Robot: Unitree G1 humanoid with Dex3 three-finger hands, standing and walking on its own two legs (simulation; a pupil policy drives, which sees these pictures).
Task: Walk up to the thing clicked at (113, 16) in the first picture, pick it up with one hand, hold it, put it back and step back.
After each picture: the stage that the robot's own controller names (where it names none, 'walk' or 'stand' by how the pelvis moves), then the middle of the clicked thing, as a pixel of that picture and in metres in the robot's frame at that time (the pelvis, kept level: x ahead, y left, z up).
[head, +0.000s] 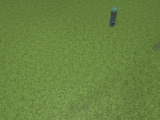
stand; (113, 17) +1.78 -0.33 -0.65
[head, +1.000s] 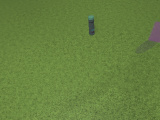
walk; (91, 25) +1.66 +0.08 -0.62
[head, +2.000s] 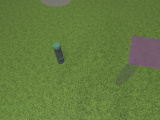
walk; (58, 53) +1.07 +0.37 -0.64
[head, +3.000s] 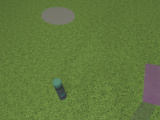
walk; (60, 89) +0.69 +0.32 -0.65
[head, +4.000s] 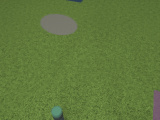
walk; (58, 118) +0.46 +0.24 -0.63
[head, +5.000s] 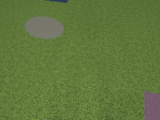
stand; out of the picture +0.37 +0.26 -0.65
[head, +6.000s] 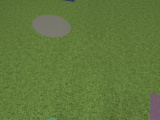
stand; out of the picture +0.38 +0.23 -0.66
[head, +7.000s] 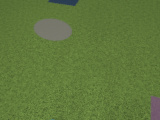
stand; out of the picture +0.38 +0.24 -0.66
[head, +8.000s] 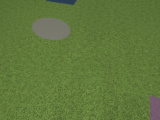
stand; out of the picture +0.37 +0.24 -0.66
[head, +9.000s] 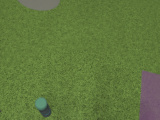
go down; (44, 108) +0.39 +0.25 -0.60
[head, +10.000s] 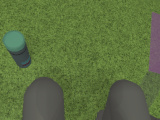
go down; (19, 52) +0.45 +0.28 -0.24
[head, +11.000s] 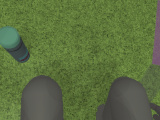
close in; (16, 47) +0.45 +0.29 -0.24
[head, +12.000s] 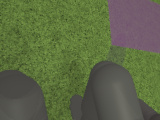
close in; out of the picture +0.43 +0.32 -0.16
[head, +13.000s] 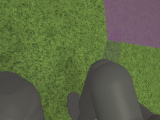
lift; out of the picture +0.42 +0.33 -0.15
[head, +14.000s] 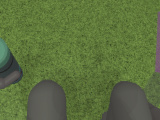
lift; (4, 65) +0.34 +0.28 -0.03
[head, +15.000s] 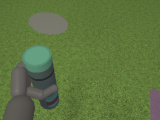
hold; (44, 82) +0.32 +0.15 +0.07
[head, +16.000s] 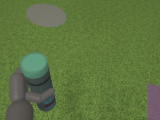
hold; (41, 86) +0.32 +0.17 +0.02
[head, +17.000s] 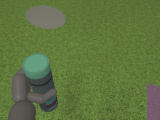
crouch; (43, 86) +0.32 +0.16 +0.02
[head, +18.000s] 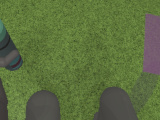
crouch; (3, 48) +0.43 +0.25 -0.07
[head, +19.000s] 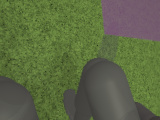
lower; out of the picture +0.43 +0.33 -0.17
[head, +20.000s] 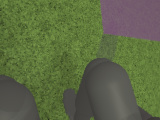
lower; out of the picture +0.43 +0.35 -0.16
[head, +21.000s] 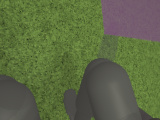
lower; out of the picture +0.43 +0.35 -0.16
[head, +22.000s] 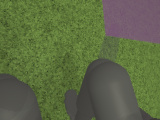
lower; out of the picture +0.42 +0.34 -0.16
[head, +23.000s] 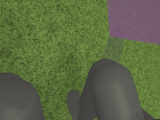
loosen; out of the picture +0.41 +0.33 -0.16
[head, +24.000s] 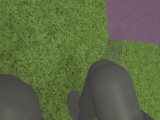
withdraw; out of the picture +0.42 +0.31 -0.16
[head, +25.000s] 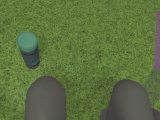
walk; (30, 53) +0.45 +0.26 -0.24
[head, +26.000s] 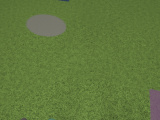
stand; out of the picture +0.37 +0.21 -0.59
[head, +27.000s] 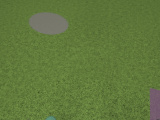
stand; out of the picture +0.38 +0.23 -0.60
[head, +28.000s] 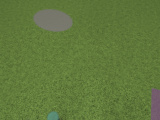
stand; out of the picture +0.39 +0.22 -0.61
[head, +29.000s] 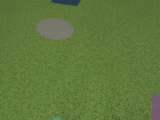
walk; out of the picture +0.41 +0.22 -0.65
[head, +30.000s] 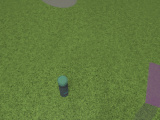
walk; (63, 87) +0.58 +0.17 -0.64
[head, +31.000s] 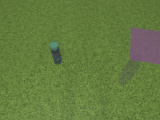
walk; (56, 53) +0.86 +0.30 -0.62
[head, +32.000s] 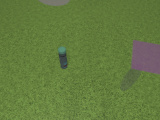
stand; (63, 58) +0.98 +0.24 -0.65
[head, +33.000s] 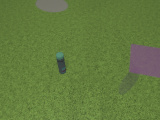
stand; (61, 63) +0.98 +0.26 -0.66
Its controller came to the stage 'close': yes
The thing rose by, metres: 0.67
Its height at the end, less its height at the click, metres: +0.00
